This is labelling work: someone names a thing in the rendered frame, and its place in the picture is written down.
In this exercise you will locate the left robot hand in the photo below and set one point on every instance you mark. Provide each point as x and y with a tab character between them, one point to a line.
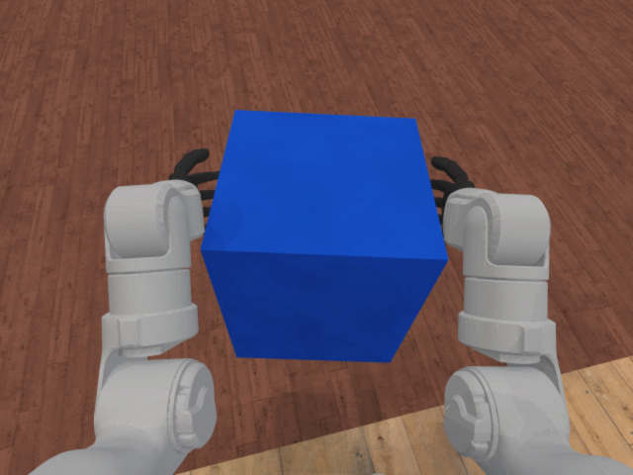
186	164

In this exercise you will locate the right robot forearm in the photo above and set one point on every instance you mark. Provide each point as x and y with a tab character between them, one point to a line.
505	243

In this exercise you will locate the left robot upper arm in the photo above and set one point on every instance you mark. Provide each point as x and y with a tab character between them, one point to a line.
150	415

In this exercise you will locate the left robot forearm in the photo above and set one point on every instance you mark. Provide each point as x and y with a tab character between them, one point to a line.
148	230

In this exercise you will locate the right robot hand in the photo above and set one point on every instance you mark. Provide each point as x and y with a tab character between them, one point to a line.
456	173

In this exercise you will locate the carton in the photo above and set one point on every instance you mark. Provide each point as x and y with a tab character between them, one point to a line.
323	240

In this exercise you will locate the right robot upper arm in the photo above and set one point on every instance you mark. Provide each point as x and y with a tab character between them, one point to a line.
512	421

